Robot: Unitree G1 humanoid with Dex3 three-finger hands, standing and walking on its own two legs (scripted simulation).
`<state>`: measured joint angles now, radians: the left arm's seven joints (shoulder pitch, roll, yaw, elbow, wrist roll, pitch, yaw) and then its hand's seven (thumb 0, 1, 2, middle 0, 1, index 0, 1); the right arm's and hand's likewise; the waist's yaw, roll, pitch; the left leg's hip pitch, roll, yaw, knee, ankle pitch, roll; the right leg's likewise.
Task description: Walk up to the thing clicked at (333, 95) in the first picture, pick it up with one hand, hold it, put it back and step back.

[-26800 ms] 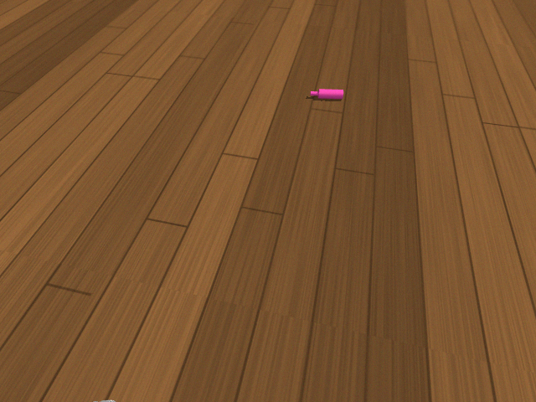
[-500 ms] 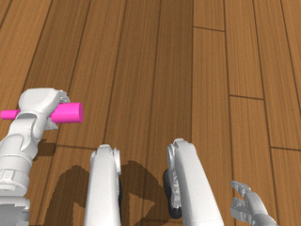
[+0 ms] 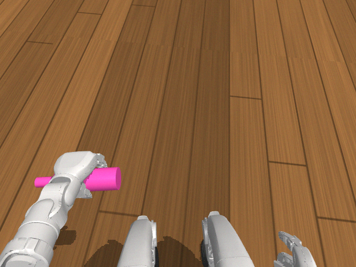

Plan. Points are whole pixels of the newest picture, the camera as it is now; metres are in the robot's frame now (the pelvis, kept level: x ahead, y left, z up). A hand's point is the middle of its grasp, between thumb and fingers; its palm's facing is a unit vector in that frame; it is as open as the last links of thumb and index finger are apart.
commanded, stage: lift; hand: left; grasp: from above
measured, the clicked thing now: (78, 180) +0.33 +0.26 -0.11
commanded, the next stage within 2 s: hold in 0.46 s
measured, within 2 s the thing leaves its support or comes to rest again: neither
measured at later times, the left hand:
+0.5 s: hand (73, 159) +0.34 +0.23 +0.00, palm faces -0.49 -0.06 -0.87, open 8.8 cm
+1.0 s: hand (67, 147) +0.35 +0.23 +0.05, palm faces -0.50 -0.04 -0.87, open 8.8 cm
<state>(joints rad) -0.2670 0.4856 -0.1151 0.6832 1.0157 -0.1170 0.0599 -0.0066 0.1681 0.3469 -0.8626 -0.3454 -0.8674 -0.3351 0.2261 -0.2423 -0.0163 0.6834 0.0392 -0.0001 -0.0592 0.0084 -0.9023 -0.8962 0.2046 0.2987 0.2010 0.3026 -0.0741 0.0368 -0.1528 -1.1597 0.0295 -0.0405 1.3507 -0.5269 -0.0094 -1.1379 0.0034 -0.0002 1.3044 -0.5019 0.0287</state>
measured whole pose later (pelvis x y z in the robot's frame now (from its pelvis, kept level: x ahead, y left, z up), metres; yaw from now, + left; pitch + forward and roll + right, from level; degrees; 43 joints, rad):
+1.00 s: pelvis +0.06 +0.00 +0.11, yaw +0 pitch +6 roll -1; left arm -0.25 0.42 -0.18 0.72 1.03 -0.07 0.01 -0.01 0.14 0.44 -0.83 -0.39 -0.83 -0.39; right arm 0.24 -0.26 -0.05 0.71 0.04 0.04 -0.04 0.01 -0.90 -0.89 0.20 0.30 0.20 0.30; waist -0.04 0.03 -0.06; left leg -0.47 0.02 0.01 0.71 -0.35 0.00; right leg -0.47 -0.01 0.03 0.68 -0.32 0.03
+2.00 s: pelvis +0.04 +0.00 +0.12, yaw -1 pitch +1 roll +0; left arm -0.22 0.43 -0.19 0.62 1.00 -0.08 -0.06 -0.01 0.14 0.43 -0.83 -0.42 -0.83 -0.42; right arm 0.19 -0.25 -0.02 0.69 0.06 0.04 -0.06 0.01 -0.91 -0.90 0.20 0.30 0.20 0.30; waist 0.00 0.04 -0.01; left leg -0.33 0.02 0.02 0.57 -0.26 -0.01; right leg -0.34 -0.01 0.04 0.57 -0.25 0.03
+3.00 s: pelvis +0.03 -0.01 +0.08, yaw +1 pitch +12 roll -1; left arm -0.37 0.41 -0.14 0.95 1.19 -0.20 0.23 -0.01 0.12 0.48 -0.79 -0.52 -0.78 -0.52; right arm 0.19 -0.27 -0.06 0.69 0.00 0.07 -0.02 0.01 -0.90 -0.89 0.20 0.30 0.20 0.30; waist -0.04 0.00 -0.07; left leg -0.73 0.02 -0.02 0.91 -0.39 -0.02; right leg -0.73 -0.01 0.01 0.89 -0.37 0.02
